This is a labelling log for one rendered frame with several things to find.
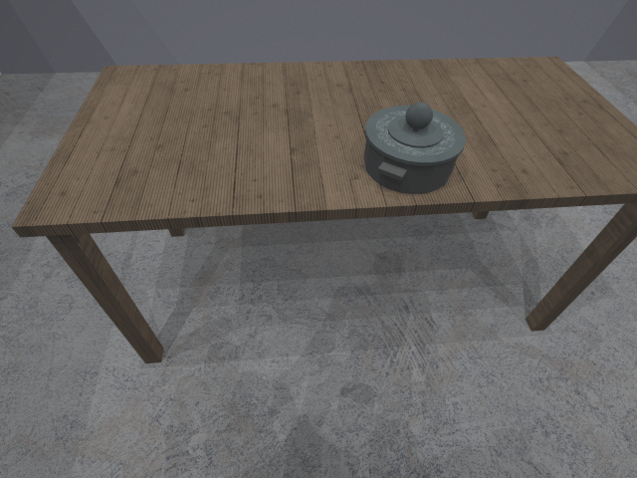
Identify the lid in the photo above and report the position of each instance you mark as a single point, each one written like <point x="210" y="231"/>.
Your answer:
<point x="388" y="132"/>

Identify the pot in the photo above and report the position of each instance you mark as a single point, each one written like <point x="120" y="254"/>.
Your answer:
<point x="405" y="178"/>

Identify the knob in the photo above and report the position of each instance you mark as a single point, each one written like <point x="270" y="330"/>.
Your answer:
<point x="419" y="115"/>

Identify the table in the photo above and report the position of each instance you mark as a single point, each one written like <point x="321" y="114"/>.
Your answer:
<point x="203" y="145"/>

